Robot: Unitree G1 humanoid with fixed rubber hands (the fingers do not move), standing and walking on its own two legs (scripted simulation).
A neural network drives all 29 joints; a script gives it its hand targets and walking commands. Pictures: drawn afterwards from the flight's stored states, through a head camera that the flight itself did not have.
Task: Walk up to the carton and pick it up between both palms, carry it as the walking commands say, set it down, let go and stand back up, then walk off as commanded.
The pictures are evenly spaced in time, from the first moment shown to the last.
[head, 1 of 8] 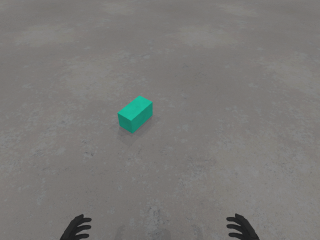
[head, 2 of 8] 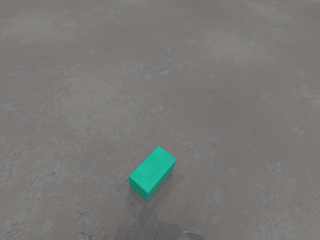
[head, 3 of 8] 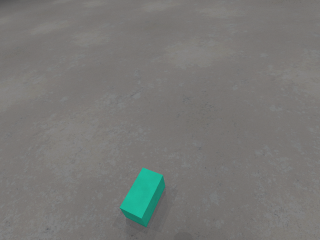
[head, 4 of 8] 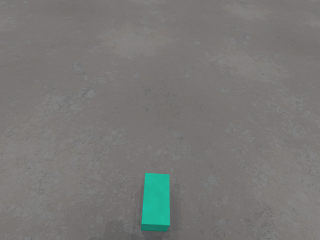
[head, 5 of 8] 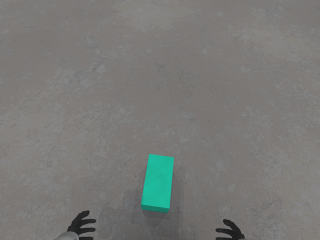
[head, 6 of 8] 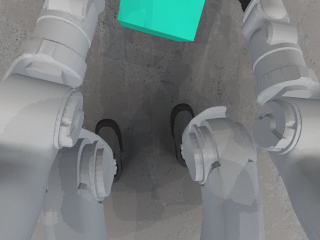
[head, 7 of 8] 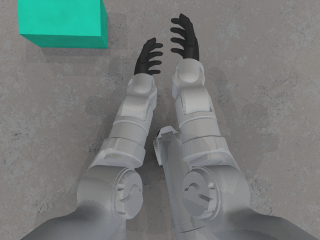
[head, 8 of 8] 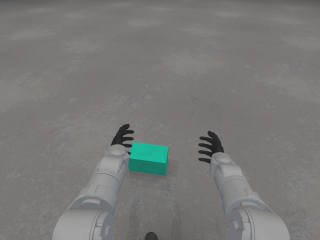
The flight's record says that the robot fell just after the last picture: yes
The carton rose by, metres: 0.14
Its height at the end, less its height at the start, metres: +0.00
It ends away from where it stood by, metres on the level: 0.32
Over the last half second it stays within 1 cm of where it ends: yes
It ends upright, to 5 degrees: no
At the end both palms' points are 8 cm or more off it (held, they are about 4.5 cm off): yes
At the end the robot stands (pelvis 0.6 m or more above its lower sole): yes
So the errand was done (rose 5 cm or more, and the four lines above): no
